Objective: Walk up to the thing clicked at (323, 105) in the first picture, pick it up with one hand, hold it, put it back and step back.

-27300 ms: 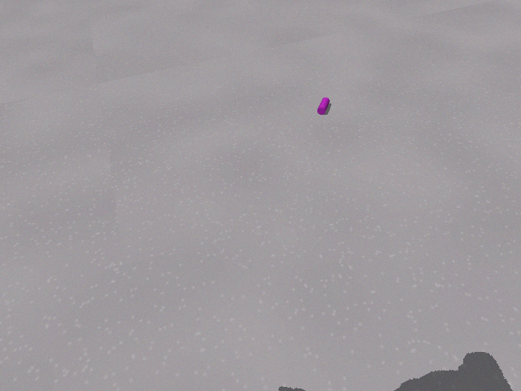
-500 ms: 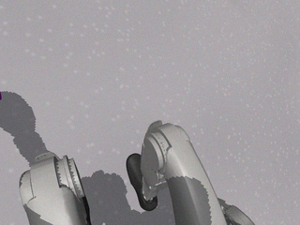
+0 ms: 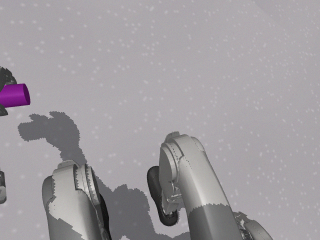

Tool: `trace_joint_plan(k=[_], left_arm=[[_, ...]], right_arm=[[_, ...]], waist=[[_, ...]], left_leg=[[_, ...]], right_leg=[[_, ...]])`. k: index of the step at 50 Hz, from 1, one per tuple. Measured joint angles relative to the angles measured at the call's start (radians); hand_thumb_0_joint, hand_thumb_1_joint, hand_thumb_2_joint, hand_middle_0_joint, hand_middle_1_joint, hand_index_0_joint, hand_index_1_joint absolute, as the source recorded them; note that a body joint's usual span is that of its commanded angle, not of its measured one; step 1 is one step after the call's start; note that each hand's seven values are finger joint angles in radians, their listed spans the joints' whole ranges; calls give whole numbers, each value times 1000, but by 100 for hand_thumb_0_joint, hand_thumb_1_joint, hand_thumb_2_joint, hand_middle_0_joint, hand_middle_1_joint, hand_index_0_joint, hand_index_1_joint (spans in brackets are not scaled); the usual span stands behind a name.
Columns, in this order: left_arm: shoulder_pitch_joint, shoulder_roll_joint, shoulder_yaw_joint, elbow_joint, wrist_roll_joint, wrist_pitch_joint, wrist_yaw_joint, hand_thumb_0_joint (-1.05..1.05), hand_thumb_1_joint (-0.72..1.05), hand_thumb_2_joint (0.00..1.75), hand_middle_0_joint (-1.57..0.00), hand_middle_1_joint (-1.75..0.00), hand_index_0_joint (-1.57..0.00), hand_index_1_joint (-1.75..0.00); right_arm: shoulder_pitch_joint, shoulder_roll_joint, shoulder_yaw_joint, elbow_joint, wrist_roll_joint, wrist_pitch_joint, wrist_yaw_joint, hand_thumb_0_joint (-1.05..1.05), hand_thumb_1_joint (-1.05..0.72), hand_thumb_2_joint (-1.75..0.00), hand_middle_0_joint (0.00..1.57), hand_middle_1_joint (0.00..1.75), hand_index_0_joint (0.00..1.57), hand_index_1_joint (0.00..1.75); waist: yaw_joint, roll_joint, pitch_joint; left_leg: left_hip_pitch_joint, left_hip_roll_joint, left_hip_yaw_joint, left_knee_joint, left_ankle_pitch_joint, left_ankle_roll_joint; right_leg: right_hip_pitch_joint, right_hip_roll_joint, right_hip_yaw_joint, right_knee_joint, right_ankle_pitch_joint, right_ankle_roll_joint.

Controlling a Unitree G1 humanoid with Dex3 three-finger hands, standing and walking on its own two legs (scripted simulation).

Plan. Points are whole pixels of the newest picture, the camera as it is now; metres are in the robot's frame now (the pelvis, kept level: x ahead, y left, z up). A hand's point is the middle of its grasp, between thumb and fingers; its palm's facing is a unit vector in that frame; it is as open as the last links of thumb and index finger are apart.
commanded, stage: lift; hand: left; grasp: from above
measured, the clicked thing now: out of the picture +0.50 +0.31 -0.19
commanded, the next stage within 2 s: hold in 1.70 s
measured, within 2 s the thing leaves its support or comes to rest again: neither
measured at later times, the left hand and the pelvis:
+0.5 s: hand out of the picture +0.43 +0.31 -0.06, palm faces -0.49 -0.07 -0.87, open 8.1 cm; pelvis +0.00 +0.00 +0.07, yaw +3 degrees
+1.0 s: hand out of the picture +0.36 +0.29 +0.15, palm faces -0.46 -0.10 -0.88, open 8.2 cm; pelvis +0.01 +0.01 +0.24, yaw +6 degrees
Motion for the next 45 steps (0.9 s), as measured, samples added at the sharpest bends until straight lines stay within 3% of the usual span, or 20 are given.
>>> trace_joint_plan(k=[10, 18, 31, 45], left_arm=[[63, -50, -5, -112, -62, 25, -86, 1, 29, 15, -93, -19, -96, -18], [165, -105, -19, -242, -105, 24, -146, 1, 28, 18, -92, -22, -95, -21], [322, -182, -77, -428, -180, 53, -189, 0, 27, 22, -91, -26, -93, -26], [511, -274, -129, -573, -230, 121, -201, 0, 26, 25, -90, -28, -92, -28]], right_arm=[[41, 9, -40, 13, 33, 43, -25, 0, -92, -91, 20, 30, 20, 30], [47, 7, -90, 20, 66, 77, -50, 0, -92, -91, 20, 30, 20, 30], [-6, 21, -127, 5, 110, 90, -99, 1, -92, -91, 20, 30, 20, 30], [-21, 58, -136, 26, 150, 107, -166, 1, -91, -90, 20, 30, 20, 30]], waist=[[31, 25, -37], [72, 38, -89], [143, 40, -147], [185, 45, -163]], left_leg=[[37, -5, 16, -65, 8, 5], [105, -6, 38, -146, 12, 10], [313, -7, 60, -338, 23, 7], [705, 3, 71, -656, 69, 2]], right_leg=[[36, -3, 17, -54, -1, 5], [95, -4, 40, -122, -3, 11], [288, 0, 67, -295, 5, 15], [668, 16, 87, -607, 56, 17]])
